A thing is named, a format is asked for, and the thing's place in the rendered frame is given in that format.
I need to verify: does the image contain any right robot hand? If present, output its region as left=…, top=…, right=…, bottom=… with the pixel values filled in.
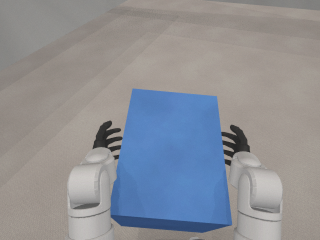
left=221, top=125, right=250, bottom=166

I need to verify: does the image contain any right robot forearm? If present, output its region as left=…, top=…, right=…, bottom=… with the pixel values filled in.
left=228, top=151, right=283, bottom=240

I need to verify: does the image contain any left robot forearm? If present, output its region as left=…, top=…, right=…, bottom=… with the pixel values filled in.
left=64, top=147, right=117, bottom=240

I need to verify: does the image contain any left robot hand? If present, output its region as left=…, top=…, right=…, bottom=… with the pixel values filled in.
left=92, top=120, right=123, bottom=160

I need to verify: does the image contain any carton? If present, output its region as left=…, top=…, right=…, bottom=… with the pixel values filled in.
left=110, top=88, right=233, bottom=233

